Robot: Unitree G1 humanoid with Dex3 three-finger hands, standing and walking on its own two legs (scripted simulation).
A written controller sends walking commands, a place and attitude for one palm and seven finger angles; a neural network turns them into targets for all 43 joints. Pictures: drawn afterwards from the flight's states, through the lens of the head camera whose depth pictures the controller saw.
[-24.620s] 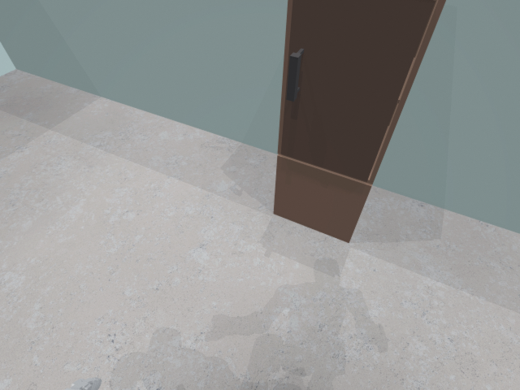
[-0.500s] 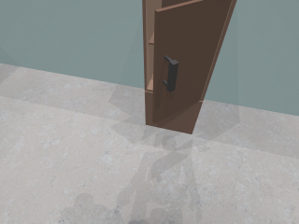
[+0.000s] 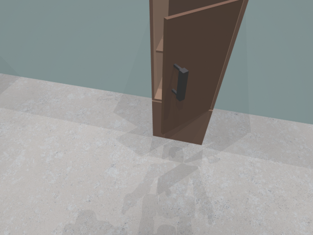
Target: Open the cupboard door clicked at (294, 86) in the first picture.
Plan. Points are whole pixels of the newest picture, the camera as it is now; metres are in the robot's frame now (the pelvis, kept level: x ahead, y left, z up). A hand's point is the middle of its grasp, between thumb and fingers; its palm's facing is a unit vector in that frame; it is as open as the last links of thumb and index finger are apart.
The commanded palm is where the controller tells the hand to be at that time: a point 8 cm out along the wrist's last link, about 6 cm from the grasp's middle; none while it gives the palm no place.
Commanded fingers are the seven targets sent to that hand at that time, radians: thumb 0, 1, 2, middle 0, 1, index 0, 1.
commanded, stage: let the arm hang, fingers relaxed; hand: left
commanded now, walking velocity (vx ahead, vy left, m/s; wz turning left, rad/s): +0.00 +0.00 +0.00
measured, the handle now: (178, 82) +0.66 -0.05 +0.00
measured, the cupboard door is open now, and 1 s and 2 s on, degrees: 46 46 46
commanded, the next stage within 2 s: look to check the result in 0.08 s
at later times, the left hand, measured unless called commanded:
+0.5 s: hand out of the picture +0.08 +0.24 -0.16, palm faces -0.01 -0.94 -0.33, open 7.4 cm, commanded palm none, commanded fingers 0.00 0.90 0.90 -0.20 -0.30 -0.20 -0.30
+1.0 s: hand out of the picture +0.11 +0.22 -0.16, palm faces -0.04 -0.95 -0.31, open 7.4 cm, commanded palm none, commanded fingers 0.00 0.90 0.90 -0.20 -0.30 -0.20 -0.30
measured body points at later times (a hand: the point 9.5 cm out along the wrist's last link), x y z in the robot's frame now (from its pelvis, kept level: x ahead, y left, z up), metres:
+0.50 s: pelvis +0.02 +0.00 +0.00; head +0.04 -0.01 +0.45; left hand +0.08 +0.29 -0.13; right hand +0.08 -0.29 -0.14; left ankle +0.04 +0.11 -0.74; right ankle +0.01 -0.12 -0.74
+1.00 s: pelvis +0.04 +0.00 +0.00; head +0.06 -0.01 +0.45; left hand +0.11 +0.27 -0.14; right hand +0.10 -0.28 -0.14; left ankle +0.04 +0.11 -0.74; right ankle +0.01 -0.12 -0.74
